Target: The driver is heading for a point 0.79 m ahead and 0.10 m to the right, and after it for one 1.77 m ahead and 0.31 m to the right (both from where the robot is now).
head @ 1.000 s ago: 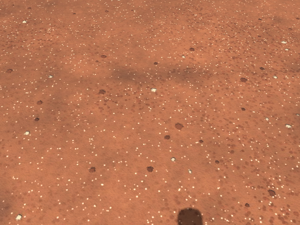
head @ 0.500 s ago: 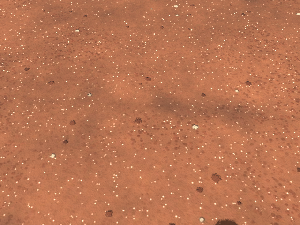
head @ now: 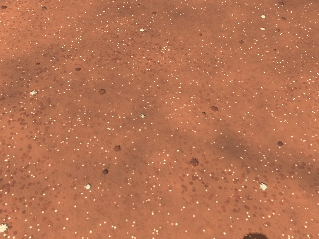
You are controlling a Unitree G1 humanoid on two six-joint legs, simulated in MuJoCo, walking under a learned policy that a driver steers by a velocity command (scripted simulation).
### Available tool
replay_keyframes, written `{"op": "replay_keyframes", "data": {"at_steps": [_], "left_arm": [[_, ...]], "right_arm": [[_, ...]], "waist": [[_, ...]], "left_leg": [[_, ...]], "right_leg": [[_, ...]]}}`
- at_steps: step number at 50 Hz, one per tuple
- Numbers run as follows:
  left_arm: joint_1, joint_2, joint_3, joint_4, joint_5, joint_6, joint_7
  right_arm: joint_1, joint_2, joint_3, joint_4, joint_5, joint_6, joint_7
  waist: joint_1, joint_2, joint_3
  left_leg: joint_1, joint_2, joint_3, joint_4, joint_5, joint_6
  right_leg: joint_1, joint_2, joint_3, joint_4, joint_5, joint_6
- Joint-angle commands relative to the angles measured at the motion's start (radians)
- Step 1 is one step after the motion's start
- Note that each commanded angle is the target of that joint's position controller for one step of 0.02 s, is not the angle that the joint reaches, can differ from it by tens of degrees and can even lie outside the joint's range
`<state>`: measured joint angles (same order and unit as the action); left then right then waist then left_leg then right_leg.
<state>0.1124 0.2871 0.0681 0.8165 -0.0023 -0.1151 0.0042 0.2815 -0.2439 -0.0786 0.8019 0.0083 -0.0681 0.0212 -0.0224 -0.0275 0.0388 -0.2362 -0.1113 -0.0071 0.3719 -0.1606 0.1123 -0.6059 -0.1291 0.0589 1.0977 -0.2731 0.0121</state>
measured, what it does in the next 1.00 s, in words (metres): walks ahead: right foot, then left foot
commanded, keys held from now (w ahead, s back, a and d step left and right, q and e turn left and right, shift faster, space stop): w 0.84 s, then w+e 0.16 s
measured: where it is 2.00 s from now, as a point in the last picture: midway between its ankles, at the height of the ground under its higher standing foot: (166, 144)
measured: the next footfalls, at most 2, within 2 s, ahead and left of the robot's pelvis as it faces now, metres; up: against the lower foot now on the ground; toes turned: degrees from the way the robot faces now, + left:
right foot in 0.30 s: +0.38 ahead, -0.15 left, +0.00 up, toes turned +2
left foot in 0.86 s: +0.67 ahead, +0.10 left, +0.00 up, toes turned +5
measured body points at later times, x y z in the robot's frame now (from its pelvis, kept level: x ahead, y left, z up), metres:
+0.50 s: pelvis +0.30 -0.08 +0.00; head +0.32 -0.08 +0.45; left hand +0.37 +0.20 -0.12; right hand +0.41 -0.34 -0.13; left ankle +0.26 +0.07 -0.66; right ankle +0.34 -0.15 -0.74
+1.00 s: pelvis +0.57 +0.00 -0.01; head +0.60 +0.01 +0.44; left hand +0.60 +0.28 -0.15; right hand +0.73 -0.26 -0.10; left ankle +0.63 +0.09 -0.74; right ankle +0.47 -0.15 -0.65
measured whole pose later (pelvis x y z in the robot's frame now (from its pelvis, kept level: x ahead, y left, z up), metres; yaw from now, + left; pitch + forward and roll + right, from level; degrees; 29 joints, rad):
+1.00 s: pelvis +0.57 +0.00 -0.01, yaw +1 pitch +2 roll +0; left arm 0.32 0.29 0.05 0.91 -0.03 -0.07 0.00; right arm 0.16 -0.25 -0.05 0.76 0.00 -0.10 0.02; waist 0.02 -0.03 0.02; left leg -0.35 -0.01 0.09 0.47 -0.16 0.05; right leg -0.39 -0.03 0.05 1.15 -0.39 -0.04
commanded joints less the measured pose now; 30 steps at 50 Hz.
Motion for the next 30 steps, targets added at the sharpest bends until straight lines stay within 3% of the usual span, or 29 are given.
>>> {"op": "replay_keyframes", "data": {"at_steps": [1,5,7,10,13,14,15,16,17,18,19,20,21,22,25,27,30], "left_arm": [[0.02,0.053,0.012,-0.044,0.013,0.013,0.004],[-0.111,0.03,-0.002,-0.073,0.002,0.003,-0.009],[-0.162,0.034,-0.005,-0.088,-0.006,-0.002,-0.018],[-0.206,0.057,-0.002,-0.114,-0.008,-0.012,-0.034],[-0.148,0.086,0.007,-0.111,-0.008,-0.021,-0.046],[-0.074,0.106,0.017,-0.093,-0.007,-0.023,-0.044],[0.067,0.142,0.036,-0.052,-0.003,-0.022,-0.039],[0.245,0.198,0.048,-0.024,0.011,-0.02,-0.033],[0.332,0.26,0.066,0.013,0.012,-0.014,-0.04],[0.332,0.161,0.041,0.015,-0.014,-0.011,-0.044],[0.249,0.116,0.026,-0.002,-0.016,-0.008,-0.039],[0.17,0.103,0.018,-0.02,-0.004,-0.002,-0.036],[0.127,0.085,0.011,-0.025,0.005,0.0,-0.037],[0.111,0.071,0.004,-0.026,0.016,-0.004,-0.037],[0.126,0.085,0.006,-0.006,0.005,-0.011,-0.037],[0.146,0.113,0.014,0.006,0.002,-0.009,-0.027],[0.179,0.123,0.016,0.021,-0.005,0.004,-0.015]], "right_arm": [[0.002,-0.147,-0.031,-0.06,0.002,-0.022,-0.023],[0.05,-0.151,-0.027,-0.039,0.005,-0.017,-0.03],[0.08,-0.158,-0.027,-0.022,0.006,-0.019,-0.028],[0.115,-0.159,-0.028,0.003,0.008,-0.012,-0.031],[0.101,-0.177,-0.034,0.009,0.006,0.001,-0.04],[0.079,-0.185,-0.035,0.004,0.005,0.005,-0.04],[0.063,-0.171,-0.027,-0.003,0.002,0.009,-0.039],[0.069,-0.131,-0.007,-0.022,-0.013,0.01,-0.038],[0.241,-0.021,0.022,-0.018,0.005,-0.009,-0.028],[0.194,-0.107,0.011,-0.004,0.02,-0.023,-0.026],[0.074,-0.164,-0.003,-0.037,0.034,-0.032,-0.023],[0.005,-0.16,0.0,-0.057,0.025,-0.035,-0.027],[-0.027,-0.152,-0.004,-0.064,0.007,-0.035,-0.029],[-0.008,-0.143,-0.008,-0.063,0.002,-0.028,-0.03],[0.027,-0.097,-0.002,-0.054,0.002,-0.008,-0.033],[-0.034,-0.09,0.002,-0.076,-0.004,-0.003,-0.035],[-0.122,-0.075,0.008,-0.095,-0.005,-0.008,-0.031]], "waist": [[0.026,0.053,-0.059],[-0.034,0.093,-0.03],[-0.059,0.108,-0.006],[-0.067,0.112,0.016],[-0.021,0.136,-0.006],[0.024,0.144,-0.051],[0.093,0.125,-0.144],[0.154,0.032,-0.294],[0.085,-0.28,-0.428],[0.127,-0.211,-0.4],[0.13,-0.123,-0.232],[0.102,-0.025,-0.152],[0.075,0.003,-0.088],[0.042,-0.023,-0.082],[0.014,-0.048,-0.071],[0.023,-0.032,-0.049],[0.049,-0.026,-0.033]], "left_leg": [[0.047,0.26,-0.195,-0.177,0.371,0.173],[0.057,0.218,-0.129,-0.179,0.248,0.112],[0.083,0.245,-0.152,-0.181,0.172,0.108],[0.214,0.307,-0.196,-0.127,0.203,0.105],[0.296,0.34,-0.209,-0.05,0.374,0.074],[0.294,0.318,-0.189,0.031,0.544,0.058],[0.248,0.263,-0.147,0.196,0.638,0.034],[0.066,0.196,-0.103,0.485,0.403,0.001],[-0.339,0.021,-0.072,0.855,-0.285,-0.076],[-0.478,0.05,-0.175,0.965,-0.408,-0.067],[-0.545,0.105,-0.151,0.979,-0.323,-0.059],[-0.513,0.159,-0.11,0.932,-0.231,-0.057],[-0.481,0.19,-0.095,0.866,-0.18,-0.062],[-0.421,0.219,-0.098,0.821,-0.147,-0.062],[-0.385,0.24,-0.071,0.72,-0.117,-0.083],[-0.438,0.252,-0.059,0.63,-0.037,-0.105],[-0.455,0.245,-0.04,0.452,0.134,-0.116]], "right_leg": [[-0.046,-0.012,-0.023,-0.151,0.148,0.034],[0.003,0.038,-0.05,-0.45,0.399,0.023],[0.011,0.055,-0.054,-0.515,0.437,0.011],[-0.053,0.064,-0.041,-0.573,0.363,-0.026],[0.014,0.087,-0.053,-0.605,0.241,-0.072],[0.128,0.119,-0.083,-0.62,0.221,-0.093],[0.333,0.127,-0.091,-0.62,0.257,-0.125],[0.631,-0.035,0.09,-0.586,0.278,-0.19],[0.994,-0.259,0.571,-0.683,0.069,-0.36],[0.999,-0.252,0.704,-0.791,-0.14,-0.34],[0.862,-0.22,0.549,-0.807,-0.145,-0.286],[0.709,-0.184,0.43,-0.824,-0.05,-0.258],[0.585,-0.15,0.351,-0.85,0.065,-0.253],[0.518,-0.121,0.294,-0.871,0.141,-0.245],[0.45,-0.093,0.189,-0.928,0.262,-0.26],[0.45,-0.094,0.145,-0.956,0.321,-0.267],[0.474,-0.059,0.066,-0.967,0.362,-0.234]]}}
Over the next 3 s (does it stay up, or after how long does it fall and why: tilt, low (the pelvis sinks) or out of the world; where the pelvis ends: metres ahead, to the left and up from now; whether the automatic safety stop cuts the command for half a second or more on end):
stays up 1.17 -0.18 -0.01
